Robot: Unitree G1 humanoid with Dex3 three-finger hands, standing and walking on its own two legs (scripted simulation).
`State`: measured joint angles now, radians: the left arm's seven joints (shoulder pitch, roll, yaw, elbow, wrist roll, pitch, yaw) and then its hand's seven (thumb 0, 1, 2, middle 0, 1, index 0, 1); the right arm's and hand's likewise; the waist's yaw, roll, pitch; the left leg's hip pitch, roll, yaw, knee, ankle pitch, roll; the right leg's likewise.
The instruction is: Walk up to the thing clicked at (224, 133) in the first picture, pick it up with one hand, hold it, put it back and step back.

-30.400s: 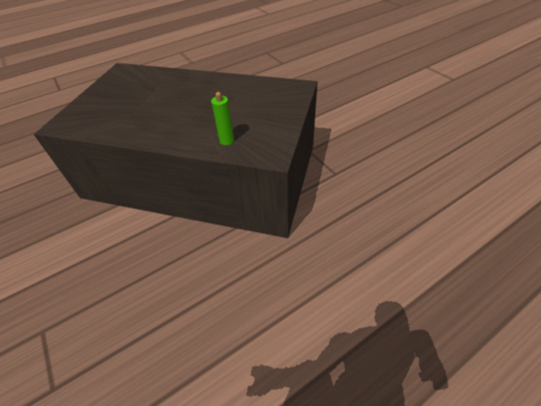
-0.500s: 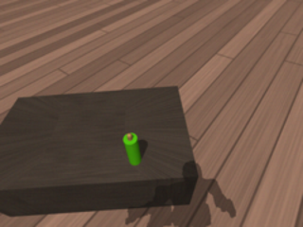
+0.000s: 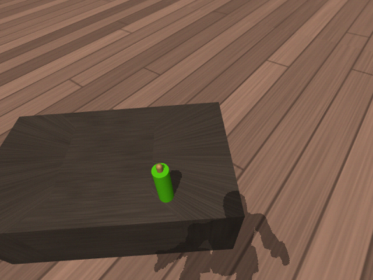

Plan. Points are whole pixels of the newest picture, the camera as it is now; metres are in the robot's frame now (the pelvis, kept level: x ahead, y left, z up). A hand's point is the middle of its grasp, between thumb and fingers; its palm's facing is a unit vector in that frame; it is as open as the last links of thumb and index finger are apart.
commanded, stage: stand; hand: left
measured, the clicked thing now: (162, 181) +0.49 +0.13 -0.25
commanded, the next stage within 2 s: step back in 1.02 s
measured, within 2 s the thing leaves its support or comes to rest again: neither
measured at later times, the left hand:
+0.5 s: hand out of the picture +0.07 +0.25 -0.16, palm faces -0.01 -0.94 -0.34, open 7.4 cm
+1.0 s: hand out of the picture +0.06 +0.25 -0.16, palm faces -0.01 -0.94 -0.34, open 7.4 cm
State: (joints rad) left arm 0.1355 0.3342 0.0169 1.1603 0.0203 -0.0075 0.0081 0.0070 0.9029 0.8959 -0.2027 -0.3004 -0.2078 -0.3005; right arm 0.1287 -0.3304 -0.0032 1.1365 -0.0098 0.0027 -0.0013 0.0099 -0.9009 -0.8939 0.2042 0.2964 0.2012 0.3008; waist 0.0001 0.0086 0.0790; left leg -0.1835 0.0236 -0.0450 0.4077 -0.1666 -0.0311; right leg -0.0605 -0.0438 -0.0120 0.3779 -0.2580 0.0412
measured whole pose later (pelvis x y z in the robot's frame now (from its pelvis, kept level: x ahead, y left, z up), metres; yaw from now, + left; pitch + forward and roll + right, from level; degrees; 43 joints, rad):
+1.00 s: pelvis +0.01 +0.00 +0.00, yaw +0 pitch -3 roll +0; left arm 0.14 0.34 0.02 1.14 0.02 0.00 0.00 0.01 0.90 0.90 -0.20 -0.30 -0.21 -0.30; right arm 0.12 -0.34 0.00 1.14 -0.01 0.00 0.00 0.01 -0.90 -0.89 0.20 0.30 0.20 0.30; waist 0.00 0.00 0.07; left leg -0.17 0.02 -0.05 0.37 -0.16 -0.03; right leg -0.05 -0.04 -0.01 0.34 -0.25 0.04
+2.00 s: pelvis -0.21 +0.00 -0.01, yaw +2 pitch -2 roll -1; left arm 0.19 0.40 0.09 0.88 0.01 0.04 0.03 0.01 0.90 0.90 -0.20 -0.30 -0.21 -0.30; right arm 0.06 -0.35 -0.04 0.85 -0.02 0.05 0.01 0.01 -0.90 -0.89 0.21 0.30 0.20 0.30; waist 0.02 -0.03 0.17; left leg -0.34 0.01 0.03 0.57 -0.20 0.04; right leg -0.39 0.07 0.12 1.13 -0.49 0.03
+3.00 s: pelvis -0.52 +0.00 -0.01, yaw -3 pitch -2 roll +2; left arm 0.23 0.35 0.06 0.90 0.04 0.04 0.00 0.01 0.90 0.90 -0.21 -0.30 -0.21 -0.30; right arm 0.08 -0.39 -0.05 0.86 0.00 0.08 -0.01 0.01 -0.90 -0.89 0.20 0.30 0.20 0.30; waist 0.05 0.02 0.15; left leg -0.50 -0.08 -0.11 1.01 -0.49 0.00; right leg -0.25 0.00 0.05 0.64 -0.35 -0.02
